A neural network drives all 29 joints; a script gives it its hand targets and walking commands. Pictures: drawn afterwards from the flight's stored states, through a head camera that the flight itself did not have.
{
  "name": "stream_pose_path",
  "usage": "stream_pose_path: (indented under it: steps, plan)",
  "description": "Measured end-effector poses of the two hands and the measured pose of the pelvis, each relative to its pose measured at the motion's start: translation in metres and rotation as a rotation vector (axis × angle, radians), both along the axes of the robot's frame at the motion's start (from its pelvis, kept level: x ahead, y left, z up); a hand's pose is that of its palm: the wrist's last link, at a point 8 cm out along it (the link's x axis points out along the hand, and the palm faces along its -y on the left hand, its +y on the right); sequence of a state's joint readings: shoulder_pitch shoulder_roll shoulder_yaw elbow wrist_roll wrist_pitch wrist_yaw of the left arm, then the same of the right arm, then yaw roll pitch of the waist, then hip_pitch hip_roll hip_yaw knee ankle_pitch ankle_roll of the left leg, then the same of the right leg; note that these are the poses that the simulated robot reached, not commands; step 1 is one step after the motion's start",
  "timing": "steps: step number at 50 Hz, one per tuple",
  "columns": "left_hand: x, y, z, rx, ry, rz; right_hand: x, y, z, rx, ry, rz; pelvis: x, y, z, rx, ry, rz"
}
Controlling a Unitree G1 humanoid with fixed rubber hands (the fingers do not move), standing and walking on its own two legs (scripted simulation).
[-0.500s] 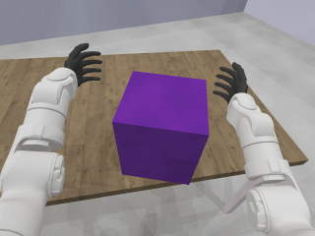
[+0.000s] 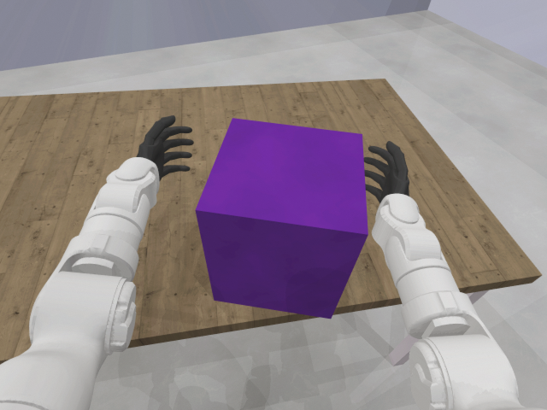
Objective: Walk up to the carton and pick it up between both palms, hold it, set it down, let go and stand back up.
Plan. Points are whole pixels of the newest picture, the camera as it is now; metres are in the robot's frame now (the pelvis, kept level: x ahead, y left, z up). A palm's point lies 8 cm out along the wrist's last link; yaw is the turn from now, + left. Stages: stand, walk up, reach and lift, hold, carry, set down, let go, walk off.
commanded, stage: reach and lift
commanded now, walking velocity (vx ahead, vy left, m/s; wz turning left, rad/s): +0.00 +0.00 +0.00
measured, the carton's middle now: (283, 222) +0.40 -0.06 +0.04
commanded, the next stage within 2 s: none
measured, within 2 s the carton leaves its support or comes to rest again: neither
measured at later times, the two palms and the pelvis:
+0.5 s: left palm (165, 185) +0.45 +0.13 +0.09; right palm (380, 211) +0.37 -0.21 +0.08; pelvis -0.01 -0.01 -0.01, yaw +0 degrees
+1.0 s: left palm (192, 185) +0.45 +0.09 +0.09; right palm (379, 211) +0.37 -0.20 +0.08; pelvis -0.01 -0.01 -0.01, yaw -1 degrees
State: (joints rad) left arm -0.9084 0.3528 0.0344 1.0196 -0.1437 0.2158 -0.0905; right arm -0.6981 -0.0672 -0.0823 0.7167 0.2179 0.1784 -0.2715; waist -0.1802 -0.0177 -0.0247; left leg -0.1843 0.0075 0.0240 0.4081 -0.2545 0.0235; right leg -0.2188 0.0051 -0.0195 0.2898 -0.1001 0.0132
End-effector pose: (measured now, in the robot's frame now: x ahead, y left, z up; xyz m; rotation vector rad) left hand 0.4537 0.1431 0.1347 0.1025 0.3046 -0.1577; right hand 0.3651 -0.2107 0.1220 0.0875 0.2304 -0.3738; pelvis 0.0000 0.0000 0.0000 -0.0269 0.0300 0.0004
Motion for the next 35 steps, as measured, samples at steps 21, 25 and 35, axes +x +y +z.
stream_pose_path:
  steps: [21,25,35]
  plan:
    - [-0.004,-0.010,-0.045,-0.008,-0.012,0.014,0.002,0.004,-0.044,-0.019,0.023,-0.010,-0.007,-0.003,-0.009,-0.002,0.131,0.004]
    - [-0.002,-0.012,-0.045,-0.007,0.000,0.020,0.005,0.003,-0.042,-0.023,0.030,-0.013,-0.009,-0.005,-0.010,0.000,0.141,0.004]
    - [-0.002,-0.027,-0.045,-0.018,-0.004,-0.009,0.005,0.005,-0.041,-0.025,0.030,-0.033,-0.011,-0.009,-0.010,0.002,0.143,0.003]
